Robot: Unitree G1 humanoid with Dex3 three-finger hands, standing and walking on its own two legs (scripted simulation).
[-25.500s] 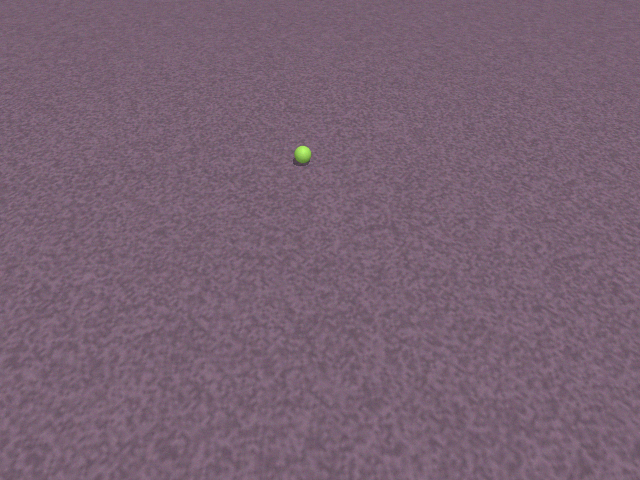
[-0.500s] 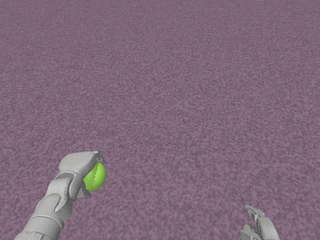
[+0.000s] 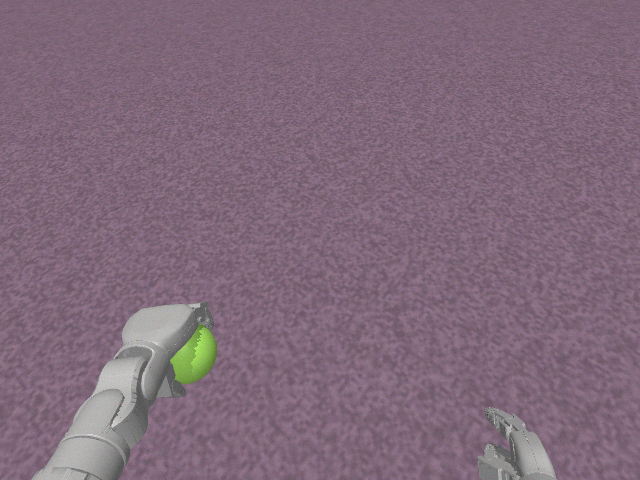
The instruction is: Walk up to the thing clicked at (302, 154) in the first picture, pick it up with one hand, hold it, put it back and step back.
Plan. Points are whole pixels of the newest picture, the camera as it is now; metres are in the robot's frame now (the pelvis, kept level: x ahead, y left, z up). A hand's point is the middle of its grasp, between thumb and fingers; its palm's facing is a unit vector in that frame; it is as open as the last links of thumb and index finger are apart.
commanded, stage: hold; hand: left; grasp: from above
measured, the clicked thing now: (186, 352) +0.30 +0.21 -0.04
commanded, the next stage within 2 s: crouch in 0.22 s
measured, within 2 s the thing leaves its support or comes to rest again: neither
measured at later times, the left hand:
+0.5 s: hand (173, 355) +0.30 +0.22 -0.04, palm faces -0.43 -0.06 -0.90, open 10.9 cm
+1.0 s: hand (211, 392) +0.32 +0.23 -0.26, palm faces -0.41 +0.04 -0.91, open 10.9 cm
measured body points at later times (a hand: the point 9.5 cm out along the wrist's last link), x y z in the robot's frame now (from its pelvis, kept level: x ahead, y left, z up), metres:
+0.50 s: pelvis +0.01 +0.00 +0.00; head +0.02 -0.02 +0.45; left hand +0.31 +0.22 +0.01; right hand +0.16 -0.25 -0.11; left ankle +0.02 +0.13 -0.74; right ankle +0.00 -0.13 -0.74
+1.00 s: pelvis -0.05 +0.01 -0.15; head +0.08 +0.02 +0.29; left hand +0.34 +0.23 -0.21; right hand +0.04 -0.28 -0.26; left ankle +0.02 +0.13 -0.74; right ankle +0.00 -0.13 -0.74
